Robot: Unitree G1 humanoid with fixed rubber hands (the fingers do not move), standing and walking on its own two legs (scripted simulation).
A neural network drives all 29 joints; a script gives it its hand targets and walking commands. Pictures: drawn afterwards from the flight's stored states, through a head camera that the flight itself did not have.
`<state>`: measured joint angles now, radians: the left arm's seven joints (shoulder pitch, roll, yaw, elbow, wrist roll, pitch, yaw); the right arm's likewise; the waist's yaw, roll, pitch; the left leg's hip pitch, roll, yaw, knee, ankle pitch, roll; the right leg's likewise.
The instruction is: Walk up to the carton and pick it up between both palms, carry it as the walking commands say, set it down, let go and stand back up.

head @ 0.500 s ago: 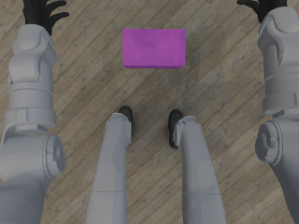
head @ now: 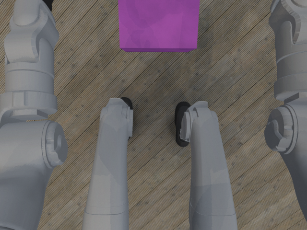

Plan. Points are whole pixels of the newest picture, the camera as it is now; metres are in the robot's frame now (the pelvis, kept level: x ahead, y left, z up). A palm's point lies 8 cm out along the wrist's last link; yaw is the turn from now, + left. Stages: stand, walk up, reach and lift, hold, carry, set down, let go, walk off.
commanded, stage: reach and lift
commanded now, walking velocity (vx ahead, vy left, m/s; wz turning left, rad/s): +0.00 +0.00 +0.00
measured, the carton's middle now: (157, 29) +0.53 +0.01 -0.48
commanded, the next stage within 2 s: none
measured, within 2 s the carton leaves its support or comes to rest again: neither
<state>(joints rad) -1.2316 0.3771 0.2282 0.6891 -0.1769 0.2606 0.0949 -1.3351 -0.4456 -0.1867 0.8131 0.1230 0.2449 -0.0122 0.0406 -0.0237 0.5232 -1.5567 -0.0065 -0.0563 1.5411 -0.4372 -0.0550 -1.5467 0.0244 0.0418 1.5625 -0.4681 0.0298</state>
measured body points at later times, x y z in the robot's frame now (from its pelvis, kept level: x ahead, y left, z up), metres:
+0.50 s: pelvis -0.01 +0.00 -0.13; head +0.36 +0.01 +0.11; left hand +0.52 +0.23 -0.30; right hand +0.56 -0.20 -0.29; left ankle +0.13 +0.14 -0.53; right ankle +0.12 -0.13 -0.53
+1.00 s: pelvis +0.01 +0.01 -0.22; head +0.39 +0.01 +0.02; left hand +0.51 +0.25 -0.42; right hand +0.55 -0.20 -0.41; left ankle +0.13 +0.14 -0.53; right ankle +0.12 -0.13 -0.53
